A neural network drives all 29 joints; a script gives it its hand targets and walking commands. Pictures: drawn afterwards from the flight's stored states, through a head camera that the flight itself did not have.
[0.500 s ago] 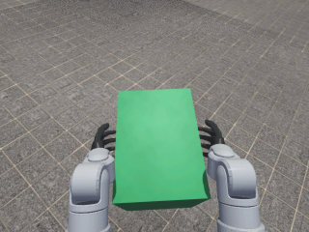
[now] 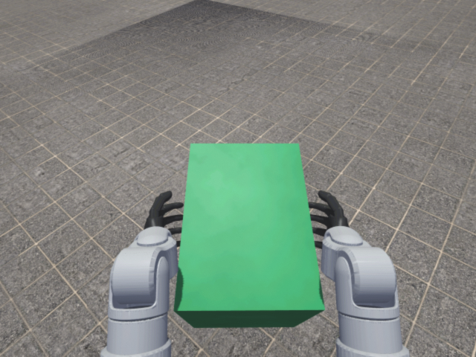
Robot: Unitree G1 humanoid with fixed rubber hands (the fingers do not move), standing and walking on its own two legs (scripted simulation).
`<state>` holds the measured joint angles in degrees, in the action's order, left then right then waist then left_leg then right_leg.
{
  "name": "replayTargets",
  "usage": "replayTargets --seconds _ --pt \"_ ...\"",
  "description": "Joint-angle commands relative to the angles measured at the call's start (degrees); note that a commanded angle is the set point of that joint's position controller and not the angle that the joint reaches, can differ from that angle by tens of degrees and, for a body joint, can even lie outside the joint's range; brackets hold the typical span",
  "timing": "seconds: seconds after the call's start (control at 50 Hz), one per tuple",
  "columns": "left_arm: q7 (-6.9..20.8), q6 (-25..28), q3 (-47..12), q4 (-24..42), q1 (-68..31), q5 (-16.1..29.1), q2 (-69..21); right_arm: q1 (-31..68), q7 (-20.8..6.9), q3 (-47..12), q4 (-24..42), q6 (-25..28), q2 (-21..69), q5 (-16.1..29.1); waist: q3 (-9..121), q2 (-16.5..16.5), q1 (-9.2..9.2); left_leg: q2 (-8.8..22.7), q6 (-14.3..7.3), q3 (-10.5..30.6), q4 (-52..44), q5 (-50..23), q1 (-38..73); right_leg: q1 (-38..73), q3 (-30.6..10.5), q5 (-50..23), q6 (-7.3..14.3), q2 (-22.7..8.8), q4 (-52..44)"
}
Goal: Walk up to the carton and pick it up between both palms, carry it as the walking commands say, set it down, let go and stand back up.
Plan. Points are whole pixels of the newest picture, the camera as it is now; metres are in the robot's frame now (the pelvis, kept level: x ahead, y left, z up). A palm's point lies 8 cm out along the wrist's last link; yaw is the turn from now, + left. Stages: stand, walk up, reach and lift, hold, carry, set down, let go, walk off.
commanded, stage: carry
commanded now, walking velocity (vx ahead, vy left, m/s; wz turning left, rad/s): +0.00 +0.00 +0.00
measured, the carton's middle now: (244, 239) +0.33 +0.00 +0.02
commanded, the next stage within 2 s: hold in 1.58 s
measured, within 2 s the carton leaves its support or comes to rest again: neither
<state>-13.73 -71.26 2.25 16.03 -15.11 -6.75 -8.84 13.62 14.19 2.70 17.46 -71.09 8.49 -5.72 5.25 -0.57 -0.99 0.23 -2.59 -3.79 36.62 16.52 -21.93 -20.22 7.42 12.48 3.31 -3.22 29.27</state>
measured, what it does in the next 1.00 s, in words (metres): steps on the spot: left foot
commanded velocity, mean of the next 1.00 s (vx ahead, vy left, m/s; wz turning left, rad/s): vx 0.00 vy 0.00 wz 0.00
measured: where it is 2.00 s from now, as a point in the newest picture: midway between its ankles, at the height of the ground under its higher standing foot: outside the picture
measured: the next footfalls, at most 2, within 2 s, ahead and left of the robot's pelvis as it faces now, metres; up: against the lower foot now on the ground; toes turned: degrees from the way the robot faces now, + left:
left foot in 0.16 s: -0.04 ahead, +0.17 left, +0.00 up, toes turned +5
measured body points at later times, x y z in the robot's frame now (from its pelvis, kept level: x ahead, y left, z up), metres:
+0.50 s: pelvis -0.05 +0.04 -0.01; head -0.07 +0.04 +0.44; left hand +0.23 +0.20 +0.08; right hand +0.25 -0.08 +0.08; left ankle -0.08 +0.16 -0.74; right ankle +0.03 -0.08 -0.74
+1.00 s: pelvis -0.05 +0.04 -0.01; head -0.07 +0.04 +0.44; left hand +0.23 +0.19 +0.08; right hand +0.24 -0.09 +0.08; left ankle -0.08 +0.16 -0.74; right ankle +0.03 -0.08 -0.74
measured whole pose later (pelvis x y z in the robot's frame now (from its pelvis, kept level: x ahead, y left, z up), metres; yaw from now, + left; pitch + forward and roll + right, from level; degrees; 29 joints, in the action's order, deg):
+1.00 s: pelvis -0.05 +0.04 -0.01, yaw +0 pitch +2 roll +0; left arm -12.5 -66.5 3.3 12.9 -12.3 -6.7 -8.2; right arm 13.6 12.5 2.7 11.2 -66.5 8.5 -5.7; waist 5.6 -0.3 -1.2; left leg 2.3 0.7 -4.6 31.5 19.1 -13.9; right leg -23.1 7.8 7.7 0.7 -4.5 29.3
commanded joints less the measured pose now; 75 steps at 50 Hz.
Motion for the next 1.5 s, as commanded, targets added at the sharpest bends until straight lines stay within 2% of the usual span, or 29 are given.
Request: replayTargets --seconds 0.0,0.14,0.18,0.22,0.26,0.32,0.4,0.56,0.64,0.68,0.78,0.82,0.88,0.9,0.92,0.94,0.96,0.98,1.0,1.02,1.06,1.12,1.18,1.2,1.32,1.42,1.44,1.46,1.48 --pt "13.70 3.47 -24.12 4.63 -18.91 18.17 -57.37 21.91 -13.48 -30.87 1.46 2.31 61.15 19.26 19.58 -8.64 0.17 1.08 2.74 -0.99 -5.13 1.48 3.61 16.83 -10.94 -32.34 1.88 -12.28 -7.55" --pt "14.29 5.47 -24.12 4.67 -18.47 17.30 -57.39 22.67 -14.64 -29.65 1.61 4.30 60.56 19.41 20.62 -2.19 -0.72 5.22 2.40 0.32 -12.15 -2.25 13.30 12.80 -7.66 -29.25 0.33 -9.97 -3.35" --pt "14.22 5.69 -24.28 4.54 -17.88 17.20 -57.41 21.61 -15.13 -28.90 1.28 4.38 59.73 19.00 21.65 1.80 -1.03 7.80 1.56 2.27 -11.23 -14.15 19.19 7.22 -6.41 -24.34 -0.42 -8.11 0.31" --pt "14.47 5.94 -24.48 4.02 -17.42 16.96 -56.25 19.17 -15.71 -27.39 -0.42 5.13 58.66 17.74 21.19 8.46 -1.11 12.71 -0.34 4.05 -7.92 -31.25 23.04 -0.09 -3.13 -10.42 -1.92 -5.41 3.23" --pt "15.10 7.30 -22.45 -0.49 -19.15 15.46 -53.55 18.57 -16.10 -24.01 -7.58 6.73 56.70 14.93 18.44 6.77 -1.01 12.48 -0.94 2.63 -5.02 -29.94 19.58 0.73 -2.01 -9.69 -2.31 -4.56 1.15" --pt "15.66 8.06 -27.35 8.06 -23.73 19.68 -58.07 20.29 -15.68 -27.83 -0.14 7.63 60.04 17.38 19.04 0.47 -0.47 9.90 -0.16 1.59 -4.12 -17.76 13.34 6.49 -3.24 -17.15 -0.54 -6.28 -1.16" --pt "15.21 7.34 -27.97 6.70 -20.36 19.85 -56.88 19.25 -14.98 -27.90 0.41 7.34 58.16 17.36 16.92 2.87 -0.69 9.64 -0.28 2.50 -7.23 -11.16 11.88 5.11 -3.86 -8.77 -1.40 -6.46 -2.24" --pt "14.00 4.88 -26.04 5.15 -19.52 19.53 -55.06 17.98 -13.96 -27.11 -1.15 4.57 57.63 16.95 10.68 0.69 -1.18 8.98 -0.47 3.51 -11.11 2.99 6.29 2.60 -5.22 1.13 -3.24 -7.25 -6.95" --pt "14.19 5.46 -24.47 2.93 -19.76 18.13 -53.63 17.35 -14.20 -26.13 -4.73 4.82 57.57 15.83 12.66 0.16 -1.04 8.58 0.18 2.95 -9.44 0.08 7.78 3.44 -5.55 -0.59 -2.93 -7.87 -7.73" --pt "14.13 5.68 -25.26 6.00 -20.93 19.30 -55.39 21.25 -13.90 -27.63 1.21 5.45 58.58 17.74 13.21 -0.26 -0.98 8.33 0.40 2.82 -8.61 -0.83 7.91 4.41 -5.86 -1.55 -2.48 -8.17 -7.98" --pt "14.58 7.53 -22.60 -0.80 -20.79 16.66 -52.39 18.20 -14.39 -23.52 -7.71 7.14 55.48 13.99 14.53 1.25 -0.85 8.54 1.14 2.41 -7.08 -7.27 9.15 5.75 -5.01 -7.49 -1.83 -7.79 -5.87" --pt "14.07 7.24 -26.58 7.01 -21.91 19.51 -55.91 19.81 -14.21 -27.48 0.36 6.81 58.51 17.41 14.14 2.97 -0.91 9.00 0.93 2.62 -7.20 -9.01 9.20 5.94 -4.37 -8.59 -2.00 -7.53 -4.82" --pt "13.96 7.05 -26.35 6.99 -21.43 19.41 -55.52 19.47 -14.18 -27.51 -0.30 6.52 58.59 17.74 14.37 2.12 -0.76 8.92 0.55 2.90 -7.11 -8.89 9.06 6.48 -4.11 -7.86 -1.92 -7.39 -4.74" --pt "13.91 7.56 -22.57 0.79 -19.62 16.68 -51.42 17.21 -14.14 -24.05 -7.03 6.89 55.00 15.09 13.51 1.38 -0.98 8.71 0.83 2.29 -6.93 -7.93 8.08 6.25 -4.25 -7.37 -1.90 -7.49 -5.27" --pt "13.85 7.08 -26.63 7.65 -20.89 19.83 -55.15 18.13 -13.90 -27.39 0.48 6.63 57.91 17.45 13.81 1.34 -0.82 8.48 0.76 2.32 -7.01 -6.13 8.25 6.47 -5.01 -6.35 -1.86 -7.67 -5.88" --pt "13.87 7.26 -25.92 6.80 -21.59 19.23 -54.71 18.48 -14.01 -26.79 -0.79 6.64 57.81 17.15 13.70 0.45 -0.70 8.16 1.07 1.82 -6.63 -6.24 8.13 6.50 -5.14 -7.30 -1.63 -7.78 -6.07" --pt "14.15 7.97 -21.40 -1.49 -20.06 15.95 -50.92 18.10 -14.17 -22.80 -8.34 7.48 54.15 14.13 13.37 -0.08 -0.83 7.85 1.10 1.85 -6.51 -3.59 7.79 6.45 -5.48 -5.29 -1.71 -7.96 -7.04" --pt "13.79 7.34 -27.99 10.58 -21.71 21.06 -56.38 18.88 -13.66 -28.46 3.98 6.97 59.02 18.47 14.28 -0.38 -0.76 7.73 0.97 2.02 -6.91 -3.17 7.50 7.12 -5.63 -5.05 -1.77 -8.16 -6.92" --pt "13.70 7.74 -22.25 1.93 -20.32 17.42 -51.42 18.79 -13.52 -23.64 -4.35 7.32 54.72 15.53 13.30 -1.05 -0.81 7.51 0.97 1.98 -6.97 -1.70 6.99 6.78 -5.82 -3.08 -2.01 -8.14 -7.94" --pt "13.35 7.39 -25.77 8.80 -22.30 20.46 -54.67 20.56 -13.19 -26.90 2.53 6.97 57.85 18.23 12.43 -0.13 -0.88 7.48 0.67 2.32 -7.91 -1.77 7.03 6.02 -5.76 -2.43 -1.90 -8.23 -7.76" --pt "13.57 7.65 -22.54 1.38 -19.48 17.27 -51.14 17.24 -13.47 -23.91 -5.55 7.06 54.85 15.08 14.18 0.84 -0.86 7.61 0.52 2.67 -7.59 -5.51 8.06 6.86 -5.41 -5.76 -1.78 -7.84 -6.40" --pt "13.26 7.60 -26.08 8.05 -20.82 19.89 -54.33 19.31 -13.23 -27.17 2.13 7.13 57.58 17.92 13.60 0.16 -0.92 7.43 0.61 2.33 -7.48 -4.26 7.09 7.55 -5.40 -5.52 -1.89 -7.83 -6.53" --pt "13.28 7.83 -22.83 1.98 -19.36 17.35 -51.35 16.36 -13.22 -23.50 -5.25 7.35 54.76 14.93 12.16 1.32 -0.97 7.67 0.55 2.63 -8.10 -4.27 6.62 6.28 -5.25 -3.98 -1.70 -7.69 -6.63" --pt "13.22 7.55 -25.91 7.08 -20.77 19.61 -53.93 18.37 -13.11 -26.03 0.28 7.16 57.13 16.91 13.52 1.39 -0.97 7.58 0.13 2.98 -8.22 -5.57 7.60 6.92 -5.01 -4.86 -1.75 -7.51 -5.81" --pt "13.57 8.47 -22.56 0.43 -19.07 16.99 -51.11 17.43 -13.38 -23.31 -5.56 8.06 54.03 14.46 14.43 1.69 -0.86 7.83 0.29 2.87 -7.10 -9.39 8.01 8.43 -4.15 -10.02 -1.49 -7.18 -4.30" --pt "12.98 8.20 -24.63 5.56 -19.68 18.98 -52.84 17.98 -13.03 -24.93 -0.54 7.76 55.46 16.69 13.39 1.06 -0.93 7.34 0.48 2.02 -6.91 -4.77 7.02 8.24 -5.12 -6.85 -1.56 -7.50 -5.82" --pt "13.15 8.36 -22.64 0.46 -17.98 17.08 -51.10 16.66 -13.30 -23.17 -4.94 7.92 53.65 14.87 13.94 0.56 -0.96 7.46 0.23 2.71 -7.70 -5.12 7.57 7.81 -4.91 -6.14 -1.56 -7.40 -5.51" --pt "12.87 8.52 -24.67 6.82 -20.04 19.37 -52.47 18.61 -12.97 -25.39 0.73 8.01 55.55 17.15 13.80 0.63 -0.96 7.37 0.23 2.66 -7.64 -5.08 6.77 8.35 -5.09 -6.49 -1.57 -7.55 -5.43" --pt "13.02 8.63 -22.56 1.62 -18.84 17.43 -50.51 16.26 -13.09 -22.55 -4.76 8.13 53.32 14.66 13.20 0.84 -1.04 7.52 0.13 2.74 -8.18 -4.20 6.76 7.62 -5.24 -4.84 -1.64 -7.79 -5.92"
